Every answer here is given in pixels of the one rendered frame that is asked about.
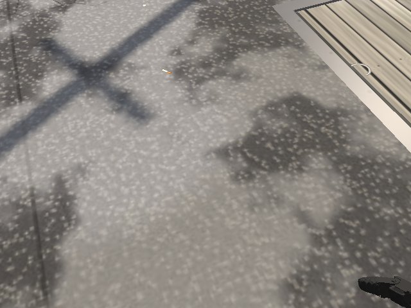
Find right robot hand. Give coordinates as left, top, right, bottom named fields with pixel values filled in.
left=358, top=276, right=411, bottom=308

